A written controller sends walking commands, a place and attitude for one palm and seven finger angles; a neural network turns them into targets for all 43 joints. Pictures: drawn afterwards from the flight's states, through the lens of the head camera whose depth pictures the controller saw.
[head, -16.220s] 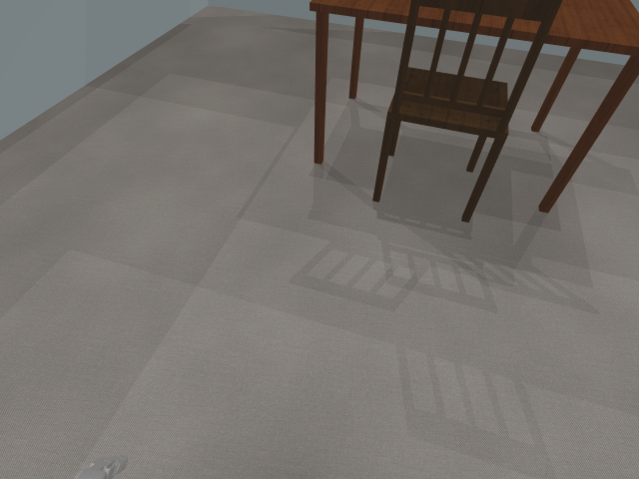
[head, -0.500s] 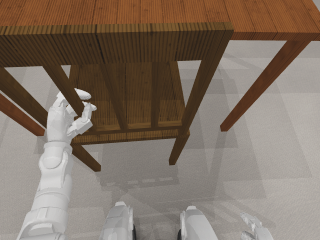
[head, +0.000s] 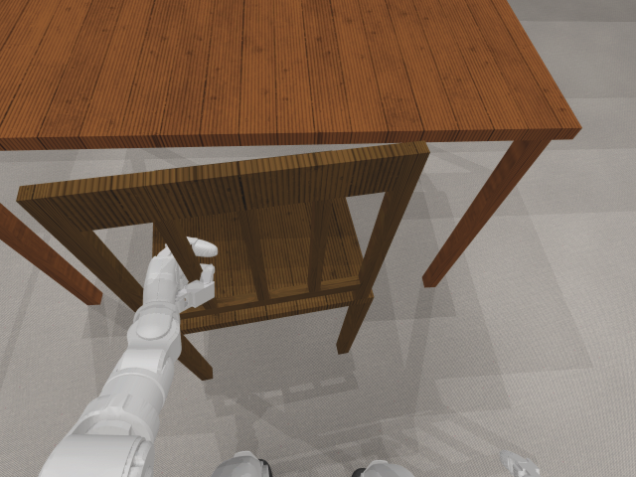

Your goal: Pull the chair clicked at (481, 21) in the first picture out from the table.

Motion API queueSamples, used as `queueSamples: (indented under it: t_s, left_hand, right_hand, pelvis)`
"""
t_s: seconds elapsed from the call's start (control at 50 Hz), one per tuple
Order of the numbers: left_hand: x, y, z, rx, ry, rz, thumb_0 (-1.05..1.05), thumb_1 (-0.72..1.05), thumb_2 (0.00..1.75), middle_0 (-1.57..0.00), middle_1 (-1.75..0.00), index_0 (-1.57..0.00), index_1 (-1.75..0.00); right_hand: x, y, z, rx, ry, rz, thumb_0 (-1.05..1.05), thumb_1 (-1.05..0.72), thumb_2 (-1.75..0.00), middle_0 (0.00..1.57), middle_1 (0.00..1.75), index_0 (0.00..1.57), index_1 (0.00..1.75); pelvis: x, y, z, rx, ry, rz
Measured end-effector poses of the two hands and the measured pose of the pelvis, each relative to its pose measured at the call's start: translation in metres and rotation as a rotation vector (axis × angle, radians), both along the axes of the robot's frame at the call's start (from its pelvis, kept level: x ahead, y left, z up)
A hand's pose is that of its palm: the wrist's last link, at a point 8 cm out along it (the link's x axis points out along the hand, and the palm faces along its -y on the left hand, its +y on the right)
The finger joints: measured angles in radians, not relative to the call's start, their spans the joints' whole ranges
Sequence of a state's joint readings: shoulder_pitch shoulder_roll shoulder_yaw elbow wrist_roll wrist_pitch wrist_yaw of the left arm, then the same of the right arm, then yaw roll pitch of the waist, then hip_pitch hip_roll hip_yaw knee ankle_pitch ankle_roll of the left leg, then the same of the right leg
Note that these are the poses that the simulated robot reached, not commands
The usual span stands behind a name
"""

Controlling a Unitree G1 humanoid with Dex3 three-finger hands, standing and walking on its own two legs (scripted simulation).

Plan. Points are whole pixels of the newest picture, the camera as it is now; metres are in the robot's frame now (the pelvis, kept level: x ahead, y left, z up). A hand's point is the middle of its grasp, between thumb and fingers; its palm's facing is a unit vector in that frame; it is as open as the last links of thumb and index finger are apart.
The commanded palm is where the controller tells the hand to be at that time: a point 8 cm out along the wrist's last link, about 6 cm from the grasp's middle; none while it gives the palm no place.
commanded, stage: step backward, pulling the chair out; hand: left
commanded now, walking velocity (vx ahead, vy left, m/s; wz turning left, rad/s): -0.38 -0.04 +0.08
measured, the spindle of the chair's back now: (256, 259) +0.41 +0.09 -0.06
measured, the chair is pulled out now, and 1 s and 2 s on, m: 0.05 0.16 0.30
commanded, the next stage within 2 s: none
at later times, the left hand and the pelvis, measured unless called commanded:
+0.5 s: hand (229, 350) +0.27 +0.12 -0.06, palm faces +0.02 -0.98 -0.17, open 5.1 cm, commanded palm +0.26 +0.17 -0.06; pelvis -0.07 -0.01 +0.00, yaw +0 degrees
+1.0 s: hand (224, 373) +0.25 +0.12 -0.06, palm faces -0.02 -0.98 -0.18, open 5.1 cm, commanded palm +0.23 +0.17 -0.06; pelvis -0.11 +0.00 +0.00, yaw -1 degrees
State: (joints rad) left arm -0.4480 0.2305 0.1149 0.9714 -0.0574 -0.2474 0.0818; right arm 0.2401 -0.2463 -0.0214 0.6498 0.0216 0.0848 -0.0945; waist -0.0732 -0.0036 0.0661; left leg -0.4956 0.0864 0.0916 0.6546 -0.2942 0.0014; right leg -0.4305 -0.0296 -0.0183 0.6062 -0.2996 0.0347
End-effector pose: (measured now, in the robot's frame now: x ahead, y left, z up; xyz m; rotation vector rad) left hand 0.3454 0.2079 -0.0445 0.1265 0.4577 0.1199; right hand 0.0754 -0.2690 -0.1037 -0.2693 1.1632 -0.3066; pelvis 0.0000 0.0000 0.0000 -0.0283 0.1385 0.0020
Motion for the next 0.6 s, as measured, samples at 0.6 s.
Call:
queueSamples:
  t_s: [0.6]
  left_hand:
    - [-0.102,-0.040,0.002,0.036,0.006,-0.058,0.00,0.70,0.77,-0.28,-1.14,-0.50,-1.45]
  right_hand:
    - [-0.064,0.002,-0.019,0.046,-0.104,0.041,0.01,-0.90,-0.90,0.20,0.30,0.20,0.30]
  pelvis:
    - [-0.085,-0.014,-0.008,0.019,-0.114,0.014]
